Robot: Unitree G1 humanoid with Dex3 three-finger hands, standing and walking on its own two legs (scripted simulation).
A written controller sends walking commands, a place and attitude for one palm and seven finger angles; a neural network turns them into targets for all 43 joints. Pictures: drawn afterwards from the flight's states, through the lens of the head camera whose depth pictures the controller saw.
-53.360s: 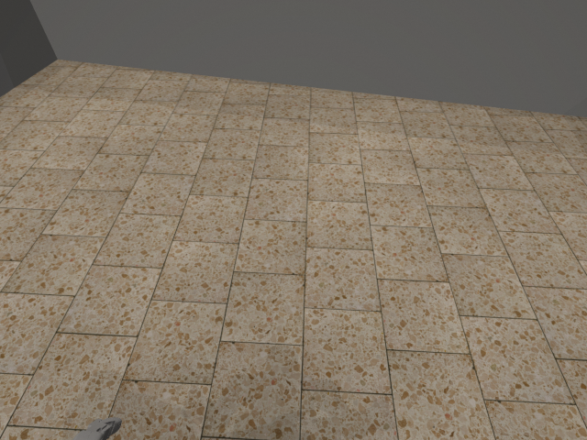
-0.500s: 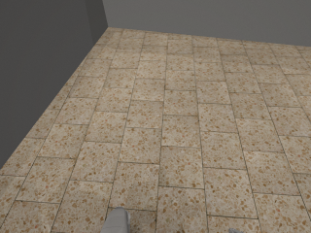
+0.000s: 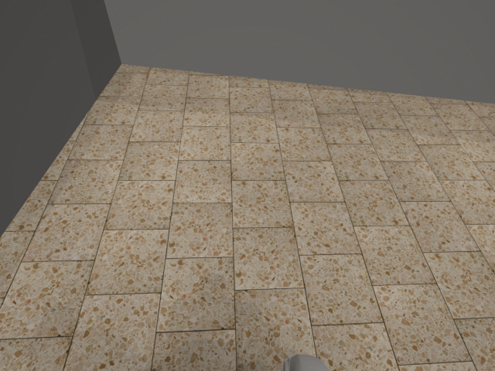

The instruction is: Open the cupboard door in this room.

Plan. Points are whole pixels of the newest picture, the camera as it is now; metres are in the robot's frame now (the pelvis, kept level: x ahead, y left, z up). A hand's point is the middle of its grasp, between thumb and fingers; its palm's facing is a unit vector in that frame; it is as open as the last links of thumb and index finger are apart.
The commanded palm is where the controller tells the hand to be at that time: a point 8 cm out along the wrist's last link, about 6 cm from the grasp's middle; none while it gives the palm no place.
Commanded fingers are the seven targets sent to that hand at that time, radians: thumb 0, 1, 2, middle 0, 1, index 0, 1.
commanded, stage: walk to a spot facing it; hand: left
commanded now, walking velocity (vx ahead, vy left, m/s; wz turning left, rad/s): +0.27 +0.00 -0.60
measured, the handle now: out of the picture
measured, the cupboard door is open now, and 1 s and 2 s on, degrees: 41 41 41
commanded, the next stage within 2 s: turn to face it in 0.14 s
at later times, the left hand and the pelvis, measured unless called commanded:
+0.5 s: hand (219, 273) +0.33 +0.09 -0.17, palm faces -0.08 -0.98 -0.17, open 7.2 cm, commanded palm none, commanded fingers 0.00 0.90 0.90 -0.20 -0.30 -0.20 -0.30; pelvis +0.20 -0.06 -0.01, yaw -5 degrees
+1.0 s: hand (170, 287) +0.29 +0.19 -0.18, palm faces +0.23 -0.94 -0.26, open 7.4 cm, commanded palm none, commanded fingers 0.00 0.90 0.90 -0.20 -0.30 -0.20 -0.30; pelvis +0.27 -0.04 -0.01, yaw +11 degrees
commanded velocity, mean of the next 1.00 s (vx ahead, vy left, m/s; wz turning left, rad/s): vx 0.04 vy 0.00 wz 0.35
